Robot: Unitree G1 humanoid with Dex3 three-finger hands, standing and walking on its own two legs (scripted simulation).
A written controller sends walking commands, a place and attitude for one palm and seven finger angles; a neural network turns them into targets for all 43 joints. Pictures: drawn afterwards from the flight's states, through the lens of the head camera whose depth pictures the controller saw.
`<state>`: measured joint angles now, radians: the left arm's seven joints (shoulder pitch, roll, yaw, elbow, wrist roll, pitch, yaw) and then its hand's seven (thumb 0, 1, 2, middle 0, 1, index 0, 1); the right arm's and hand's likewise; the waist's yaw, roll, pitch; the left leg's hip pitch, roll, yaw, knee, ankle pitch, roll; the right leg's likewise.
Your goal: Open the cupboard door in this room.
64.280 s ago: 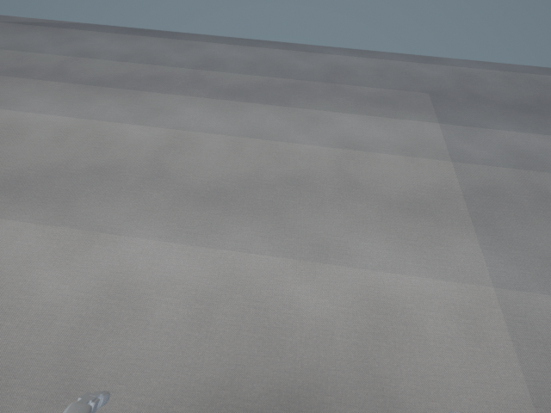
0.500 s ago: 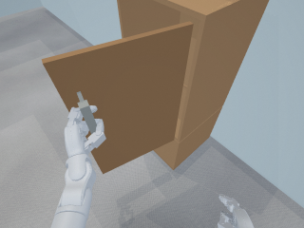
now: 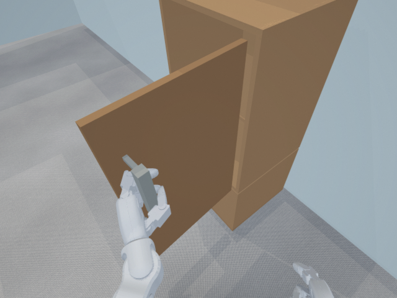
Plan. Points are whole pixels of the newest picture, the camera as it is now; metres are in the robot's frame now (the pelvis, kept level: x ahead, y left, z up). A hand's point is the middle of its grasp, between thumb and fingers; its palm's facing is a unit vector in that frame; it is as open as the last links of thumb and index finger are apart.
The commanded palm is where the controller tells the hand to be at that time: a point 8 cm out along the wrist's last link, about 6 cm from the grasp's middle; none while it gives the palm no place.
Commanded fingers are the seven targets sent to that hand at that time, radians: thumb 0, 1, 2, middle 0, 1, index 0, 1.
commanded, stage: open thumb and fingers to let go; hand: left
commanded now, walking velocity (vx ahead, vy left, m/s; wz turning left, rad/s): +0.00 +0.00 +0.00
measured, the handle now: (141, 186) +0.32 +0.12 +0.08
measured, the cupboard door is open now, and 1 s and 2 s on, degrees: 96 93 94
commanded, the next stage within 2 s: slide the hand sideways off the handle in 0.76 s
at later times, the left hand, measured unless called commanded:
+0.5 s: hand (157, 201) +0.29 +0.09 +0.08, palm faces +0.34 -0.94 -0.01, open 13.0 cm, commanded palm +0.25 +0.14 +0.07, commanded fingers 0.00 -0.50 0.30 -0.24 -0.85 -0.24 -0.85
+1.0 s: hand (148, 208) +0.28 +0.10 +0.07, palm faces +0.01 -0.99 -0.14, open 15.5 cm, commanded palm +0.26 +0.14 +0.07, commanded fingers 0.00 -0.50 0.30 -0.15 -0.30 -0.15 -0.30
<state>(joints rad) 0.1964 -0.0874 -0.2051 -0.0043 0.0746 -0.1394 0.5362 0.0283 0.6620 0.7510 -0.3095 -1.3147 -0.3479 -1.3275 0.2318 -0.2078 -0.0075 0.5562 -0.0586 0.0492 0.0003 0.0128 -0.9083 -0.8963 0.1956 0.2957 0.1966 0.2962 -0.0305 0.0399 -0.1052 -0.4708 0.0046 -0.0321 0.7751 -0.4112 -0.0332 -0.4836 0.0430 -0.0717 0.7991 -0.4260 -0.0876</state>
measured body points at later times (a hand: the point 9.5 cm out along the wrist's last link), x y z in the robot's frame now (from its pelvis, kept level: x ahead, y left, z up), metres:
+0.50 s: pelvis -0.02 +0.01 +0.00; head -0.01 -0.01 +0.45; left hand +0.26 +0.14 +0.08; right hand +0.16 -0.21 -0.10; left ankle -0.01 +0.15 -0.71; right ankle -0.01 -0.06 -0.71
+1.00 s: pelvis -0.03 +0.04 -0.01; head -0.01 +0.03 +0.44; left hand +0.27 +0.16 +0.08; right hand +0.14 -0.18 -0.10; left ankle -0.01 +0.15 -0.71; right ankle -0.01 -0.06 -0.71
